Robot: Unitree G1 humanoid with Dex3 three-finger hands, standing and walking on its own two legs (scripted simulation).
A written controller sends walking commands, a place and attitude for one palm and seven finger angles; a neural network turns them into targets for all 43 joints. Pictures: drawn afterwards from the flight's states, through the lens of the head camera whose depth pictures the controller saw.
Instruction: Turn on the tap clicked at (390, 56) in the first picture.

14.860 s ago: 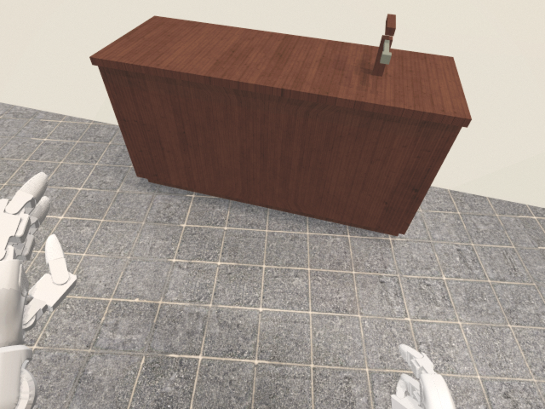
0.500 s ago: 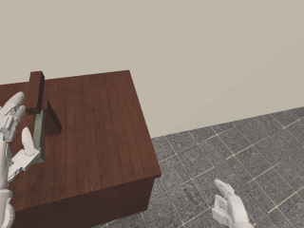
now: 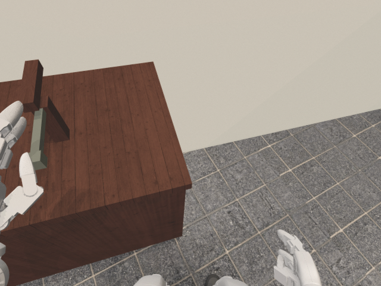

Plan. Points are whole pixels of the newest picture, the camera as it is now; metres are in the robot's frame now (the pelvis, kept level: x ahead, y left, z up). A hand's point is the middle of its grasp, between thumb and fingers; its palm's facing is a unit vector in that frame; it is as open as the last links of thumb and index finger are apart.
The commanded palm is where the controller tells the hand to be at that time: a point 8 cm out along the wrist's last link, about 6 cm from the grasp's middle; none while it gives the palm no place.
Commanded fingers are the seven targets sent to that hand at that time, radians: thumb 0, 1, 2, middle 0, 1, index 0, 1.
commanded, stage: shuffle to correct the standing spot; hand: left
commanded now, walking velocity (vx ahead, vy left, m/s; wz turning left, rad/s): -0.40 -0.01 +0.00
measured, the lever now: (36, 160) +0.31 +0.33 +0.06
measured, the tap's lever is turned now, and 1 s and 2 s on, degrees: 0 0 0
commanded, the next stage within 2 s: come to a stop and stand still in 0.06 s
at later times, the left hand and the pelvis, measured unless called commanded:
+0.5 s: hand (32, 233) +0.16 +0.22 +0.17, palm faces +0.34 -0.86 -0.38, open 7.4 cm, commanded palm +0.10 +0.27 +0.19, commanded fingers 0.00 0.90 0.90 -0.20 -0.30 -0.20 -0.30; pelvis -0.06 -0.02 +0.00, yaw +1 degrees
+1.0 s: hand (4, 213) +0.18 +0.26 +0.17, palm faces +0.42 -0.85 -0.32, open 7.4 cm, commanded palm +0.11 +0.29 +0.19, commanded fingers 0.00 0.90 0.90 -0.20 -0.30 -0.20 -0.30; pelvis -0.04 +0.01 +0.01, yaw +1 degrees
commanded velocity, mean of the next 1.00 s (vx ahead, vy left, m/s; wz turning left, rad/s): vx -0.01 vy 0.02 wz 0.00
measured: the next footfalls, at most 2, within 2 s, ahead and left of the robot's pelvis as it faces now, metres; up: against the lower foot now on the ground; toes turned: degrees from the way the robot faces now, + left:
left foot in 0.50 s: -0.06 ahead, +0.11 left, +0.00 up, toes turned +2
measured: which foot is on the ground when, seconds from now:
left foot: down 0.00-0.28, up 0.30-0.48, down 0.50-1.00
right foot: down 0.00-1.00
